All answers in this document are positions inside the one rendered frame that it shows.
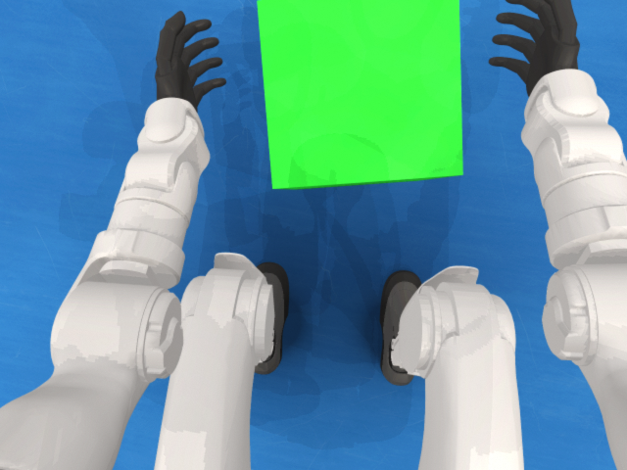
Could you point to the right robot hand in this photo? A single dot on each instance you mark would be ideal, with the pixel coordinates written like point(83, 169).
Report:
point(556, 46)

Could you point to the left robot upper arm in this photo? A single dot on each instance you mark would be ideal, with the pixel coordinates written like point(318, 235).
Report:
point(111, 341)

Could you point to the robot right forearm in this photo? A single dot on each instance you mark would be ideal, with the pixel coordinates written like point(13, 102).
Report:
point(580, 170)

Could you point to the robot left forearm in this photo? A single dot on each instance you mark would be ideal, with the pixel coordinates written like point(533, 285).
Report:
point(143, 242)

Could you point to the robot thigh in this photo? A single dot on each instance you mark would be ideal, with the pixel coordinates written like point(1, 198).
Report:
point(472, 414)
point(206, 421)

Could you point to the left robot hand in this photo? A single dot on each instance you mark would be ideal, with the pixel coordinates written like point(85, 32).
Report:
point(174, 77)

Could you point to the carton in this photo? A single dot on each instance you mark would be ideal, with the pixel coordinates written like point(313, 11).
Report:
point(361, 91)

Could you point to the right robot thigh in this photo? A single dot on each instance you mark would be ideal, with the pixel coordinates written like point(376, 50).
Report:
point(472, 414)

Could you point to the right robot upper arm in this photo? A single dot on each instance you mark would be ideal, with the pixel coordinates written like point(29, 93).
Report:
point(585, 321)

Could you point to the left robot thigh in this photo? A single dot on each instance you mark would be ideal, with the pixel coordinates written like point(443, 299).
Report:
point(206, 421)

